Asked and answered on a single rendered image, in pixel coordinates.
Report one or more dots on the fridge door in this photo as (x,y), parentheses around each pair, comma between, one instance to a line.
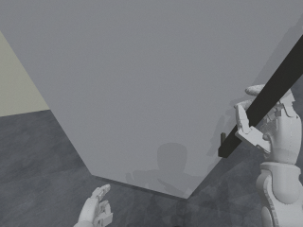
(143,89)

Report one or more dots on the robot right hand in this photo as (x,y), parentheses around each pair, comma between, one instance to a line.
(284,130)

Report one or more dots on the right robot forearm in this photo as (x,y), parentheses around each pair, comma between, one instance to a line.
(281,195)

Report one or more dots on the robot left hand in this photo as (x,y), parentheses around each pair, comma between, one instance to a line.
(92,210)

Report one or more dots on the handle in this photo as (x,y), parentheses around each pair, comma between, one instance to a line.
(290,70)

